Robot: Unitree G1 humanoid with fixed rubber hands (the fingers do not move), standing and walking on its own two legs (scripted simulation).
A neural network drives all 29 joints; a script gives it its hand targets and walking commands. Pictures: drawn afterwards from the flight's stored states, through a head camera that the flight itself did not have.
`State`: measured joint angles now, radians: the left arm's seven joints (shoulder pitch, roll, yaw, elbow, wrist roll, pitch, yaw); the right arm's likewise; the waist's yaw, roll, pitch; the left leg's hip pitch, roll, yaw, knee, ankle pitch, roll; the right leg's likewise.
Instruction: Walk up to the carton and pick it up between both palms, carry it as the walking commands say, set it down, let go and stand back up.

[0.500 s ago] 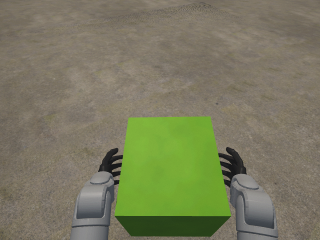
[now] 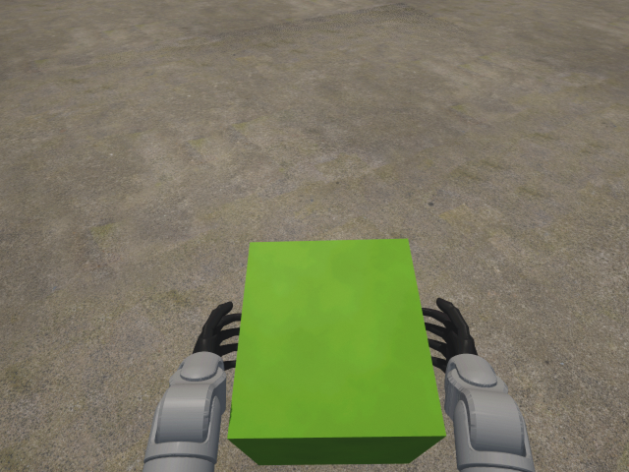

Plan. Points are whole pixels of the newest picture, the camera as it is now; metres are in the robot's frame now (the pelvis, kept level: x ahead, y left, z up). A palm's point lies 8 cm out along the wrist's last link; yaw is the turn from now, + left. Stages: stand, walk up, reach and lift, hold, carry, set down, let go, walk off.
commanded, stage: carry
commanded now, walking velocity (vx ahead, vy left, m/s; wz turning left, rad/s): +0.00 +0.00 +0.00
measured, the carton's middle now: (331, 355) +0.32 +0.00 -0.04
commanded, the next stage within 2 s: hold in 0.88 s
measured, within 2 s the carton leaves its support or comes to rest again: neither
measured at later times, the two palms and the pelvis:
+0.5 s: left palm (221, 356) +0.27 +0.14 +0.03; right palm (474, 358) +0.28 -0.17 +0.04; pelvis +0.01 -0.02 +0.00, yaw +0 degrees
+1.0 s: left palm (215, 365) +0.26 +0.14 +0.02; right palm (465, 364) +0.27 -0.17 +0.03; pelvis +0.00 -0.02 +0.01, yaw -1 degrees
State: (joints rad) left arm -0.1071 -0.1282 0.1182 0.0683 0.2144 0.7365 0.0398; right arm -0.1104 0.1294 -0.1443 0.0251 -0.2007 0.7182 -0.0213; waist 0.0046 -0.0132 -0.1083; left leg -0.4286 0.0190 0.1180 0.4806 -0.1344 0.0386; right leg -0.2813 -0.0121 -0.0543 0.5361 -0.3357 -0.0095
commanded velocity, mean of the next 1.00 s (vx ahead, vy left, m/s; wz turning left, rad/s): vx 0.00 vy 0.00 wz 0.00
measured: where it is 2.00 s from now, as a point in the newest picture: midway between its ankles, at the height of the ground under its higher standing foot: outside the picture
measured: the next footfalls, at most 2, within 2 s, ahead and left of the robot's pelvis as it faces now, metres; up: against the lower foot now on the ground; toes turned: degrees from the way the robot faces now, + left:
none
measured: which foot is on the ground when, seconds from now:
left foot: down 0.00-1.00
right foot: down 0.00-1.00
